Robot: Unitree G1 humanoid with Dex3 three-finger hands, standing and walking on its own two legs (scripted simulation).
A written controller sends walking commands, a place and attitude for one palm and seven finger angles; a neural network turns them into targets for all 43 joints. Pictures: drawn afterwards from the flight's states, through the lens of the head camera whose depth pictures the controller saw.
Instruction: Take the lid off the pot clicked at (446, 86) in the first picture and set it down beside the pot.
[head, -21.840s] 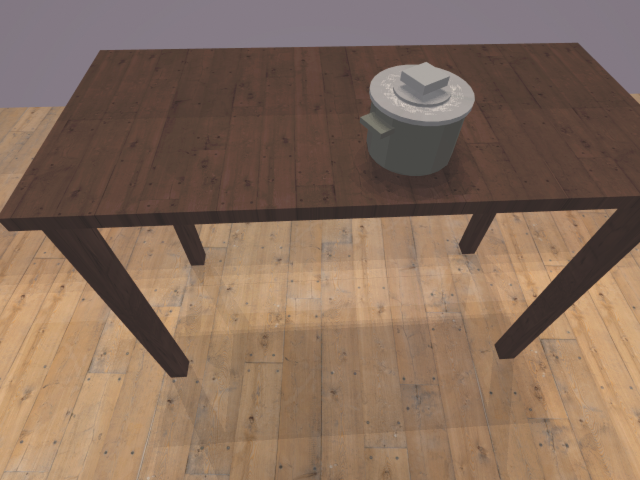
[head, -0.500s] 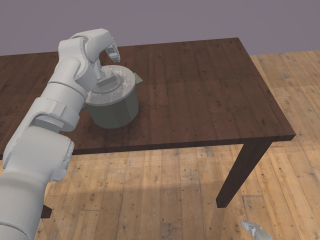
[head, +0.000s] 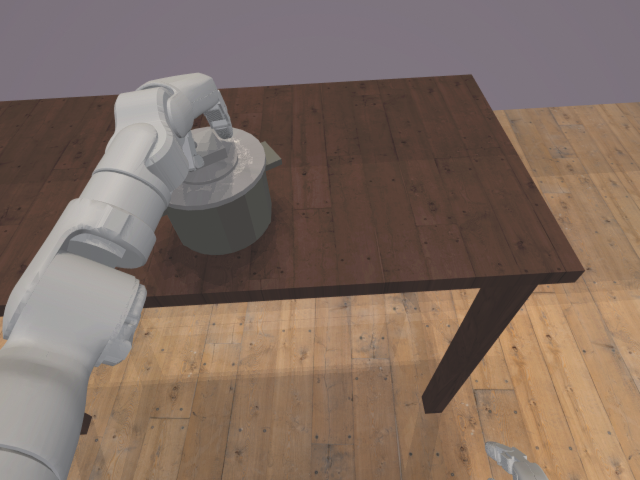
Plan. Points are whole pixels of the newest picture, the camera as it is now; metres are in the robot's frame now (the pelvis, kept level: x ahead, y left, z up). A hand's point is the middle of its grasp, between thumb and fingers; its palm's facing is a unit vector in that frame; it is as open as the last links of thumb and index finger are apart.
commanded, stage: lower the open fingers around the knob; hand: left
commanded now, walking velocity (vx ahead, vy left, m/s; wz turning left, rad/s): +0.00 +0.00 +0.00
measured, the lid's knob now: (200, 149) +0.50 +0.15 +0.15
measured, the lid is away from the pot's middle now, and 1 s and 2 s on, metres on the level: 0.00 0.00 0.00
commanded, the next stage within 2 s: close the fingers and squeeze the knob in 0.32 s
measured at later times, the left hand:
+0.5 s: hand (196, 151) +0.46 +0.15 +0.18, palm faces -0.32 -0.09 -0.94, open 10.0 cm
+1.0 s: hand (203, 147) +0.47 +0.14 +0.18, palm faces -0.33 -0.12 -0.94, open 8.6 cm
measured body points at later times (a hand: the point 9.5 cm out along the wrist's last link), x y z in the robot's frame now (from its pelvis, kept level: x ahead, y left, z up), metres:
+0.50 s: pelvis +0.00 +0.00 +0.00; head +0.03 -0.02 +0.45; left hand +0.47 +0.15 +0.23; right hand +0.13 -0.24 -0.13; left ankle +0.03 +0.08 -0.74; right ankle -0.04 -0.10 -0.74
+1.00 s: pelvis +0.01 +0.00 +0.00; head +0.03 -0.03 +0.45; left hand +0.48 +0.14 +0.23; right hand +0.12 -0.26 -0.13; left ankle +0.03 +0.08 -0.74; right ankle -0.04 -0.10 -0.74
